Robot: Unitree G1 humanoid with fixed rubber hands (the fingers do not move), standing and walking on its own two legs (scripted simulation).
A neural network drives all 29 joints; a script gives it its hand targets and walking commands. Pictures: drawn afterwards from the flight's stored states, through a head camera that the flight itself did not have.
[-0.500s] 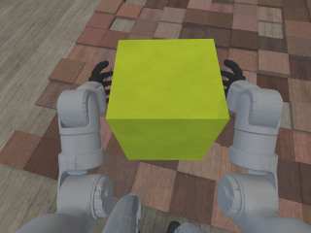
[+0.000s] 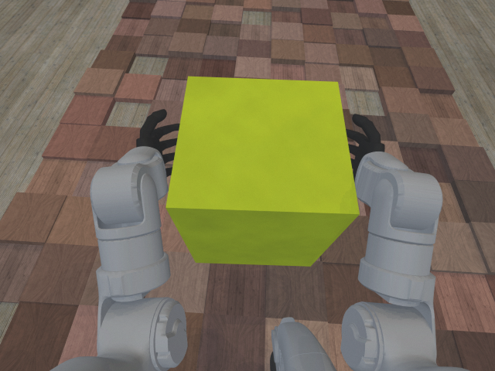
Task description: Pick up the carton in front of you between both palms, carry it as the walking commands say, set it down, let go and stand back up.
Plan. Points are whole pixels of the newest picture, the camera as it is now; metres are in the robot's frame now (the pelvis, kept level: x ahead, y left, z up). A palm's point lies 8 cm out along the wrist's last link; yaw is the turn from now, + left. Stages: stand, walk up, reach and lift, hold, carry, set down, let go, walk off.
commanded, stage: carry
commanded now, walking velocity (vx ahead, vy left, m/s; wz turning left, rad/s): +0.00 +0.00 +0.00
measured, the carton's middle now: (257, 184) +0.38 -0.04 +0.07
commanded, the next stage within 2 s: none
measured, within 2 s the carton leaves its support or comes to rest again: neither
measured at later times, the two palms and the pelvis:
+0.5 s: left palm (156, 84) +0.55 +0.12 +0.13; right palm (326, 71) +0.57 -0.18 +0.13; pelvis +0.19 -0.05 +0.00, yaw +2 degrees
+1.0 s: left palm (153, 89) +0.54 +0.12 +0.13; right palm (324, 77) +0.56 -0.18 +0.13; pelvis +0.21 -0.04 +0.00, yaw +2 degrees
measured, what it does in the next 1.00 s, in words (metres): walks ahead: right foot, then left foot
